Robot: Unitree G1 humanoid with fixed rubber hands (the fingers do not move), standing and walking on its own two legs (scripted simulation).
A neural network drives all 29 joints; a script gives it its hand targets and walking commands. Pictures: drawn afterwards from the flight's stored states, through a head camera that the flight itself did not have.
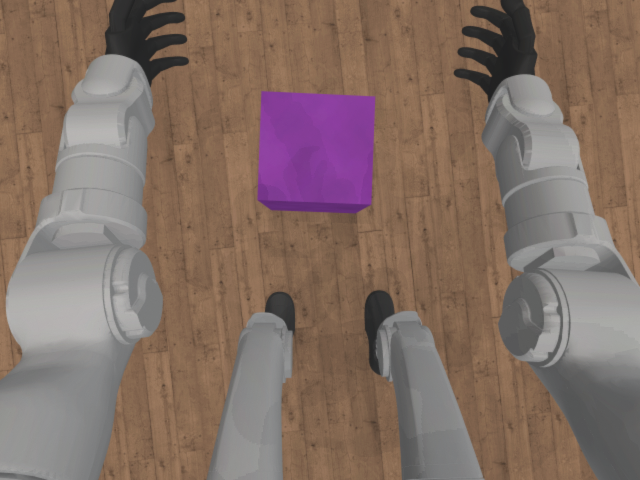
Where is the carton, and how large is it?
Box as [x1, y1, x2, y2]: [257, 91, 374, 212]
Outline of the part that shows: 261,91 257,199 270,209 356,212 369,205 371,199 374,96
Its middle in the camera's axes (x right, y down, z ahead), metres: -0.01 -0.17 +0.83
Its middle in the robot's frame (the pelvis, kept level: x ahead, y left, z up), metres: +0.53 +0.02 -0.52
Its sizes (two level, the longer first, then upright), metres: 0.210 0.200 0.250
